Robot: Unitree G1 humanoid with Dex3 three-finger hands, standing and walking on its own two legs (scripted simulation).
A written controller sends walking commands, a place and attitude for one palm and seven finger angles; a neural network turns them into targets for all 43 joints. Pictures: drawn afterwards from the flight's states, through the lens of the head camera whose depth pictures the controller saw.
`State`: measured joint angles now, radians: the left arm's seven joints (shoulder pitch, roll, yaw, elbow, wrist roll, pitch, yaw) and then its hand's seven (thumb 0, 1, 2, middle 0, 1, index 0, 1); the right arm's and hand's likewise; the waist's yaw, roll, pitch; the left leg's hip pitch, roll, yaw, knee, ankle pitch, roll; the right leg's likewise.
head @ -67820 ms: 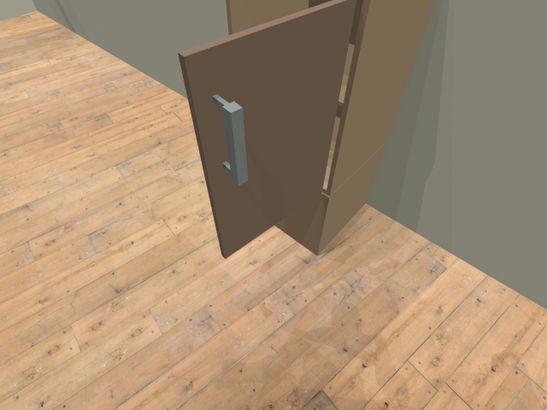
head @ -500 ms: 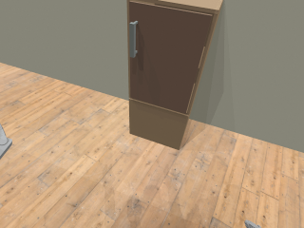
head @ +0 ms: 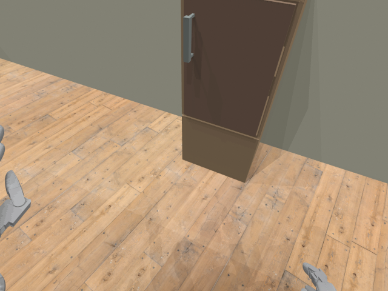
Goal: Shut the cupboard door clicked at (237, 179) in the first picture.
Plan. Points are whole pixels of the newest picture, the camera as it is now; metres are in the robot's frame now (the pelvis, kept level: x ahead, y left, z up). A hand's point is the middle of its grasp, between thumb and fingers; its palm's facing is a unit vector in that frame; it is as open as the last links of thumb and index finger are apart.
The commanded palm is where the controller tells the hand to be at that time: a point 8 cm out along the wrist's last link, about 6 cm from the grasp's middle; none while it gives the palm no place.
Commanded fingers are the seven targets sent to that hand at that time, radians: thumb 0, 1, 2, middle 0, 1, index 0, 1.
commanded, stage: stop stepping back and stand still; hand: left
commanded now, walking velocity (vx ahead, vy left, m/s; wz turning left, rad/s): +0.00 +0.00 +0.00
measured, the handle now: (189, 38) +1.00 +0.10 +0.09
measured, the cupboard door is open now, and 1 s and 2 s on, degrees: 0 0 0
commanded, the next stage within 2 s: let the arm hang, fingers relaxed in 0.50 s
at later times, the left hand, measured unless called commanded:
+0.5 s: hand (41, 180) +0.24 +0.27 +0.16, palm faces +0.40 -0.79 -0.47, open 7.4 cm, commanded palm +0.18 +0.31 +0.19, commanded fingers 0.00 0.90 0.90 -0.20 -0.30 -0.20 -0.30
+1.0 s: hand out of the picture +0.03 +0.20 -0.17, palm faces +0.02 -0.98 -0.19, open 7.0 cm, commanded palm none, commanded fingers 0.00 0.90 0.90 -0.20 -0.30 -0.20 -0.30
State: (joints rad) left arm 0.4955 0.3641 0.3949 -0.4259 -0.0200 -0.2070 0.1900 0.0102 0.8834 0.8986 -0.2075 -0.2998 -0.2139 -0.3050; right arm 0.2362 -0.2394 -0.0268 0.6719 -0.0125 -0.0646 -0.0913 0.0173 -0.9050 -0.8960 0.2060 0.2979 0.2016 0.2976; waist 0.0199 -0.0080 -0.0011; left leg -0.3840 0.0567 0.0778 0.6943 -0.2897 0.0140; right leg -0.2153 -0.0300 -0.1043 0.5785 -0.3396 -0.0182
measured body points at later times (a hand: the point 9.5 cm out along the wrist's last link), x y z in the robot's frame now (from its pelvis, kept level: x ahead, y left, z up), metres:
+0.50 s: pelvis +0.04 +0.01 +0.01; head +0.05 +0.01 +0.46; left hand +0.21 +0.31 +0.18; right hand +0.19 -0.22 -0.09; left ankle +0.05 +0.12 -0.73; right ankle -0.01 -0.10 -0.73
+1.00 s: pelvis +0.00 +0.01 +0.01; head +0.02 +0.04 +0.45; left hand +0.03 +0.25 -0.15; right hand +0.02 -0.23 -0.13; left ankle +0.05 +0.12 -0.73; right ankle -0.01 -0.10 -0.73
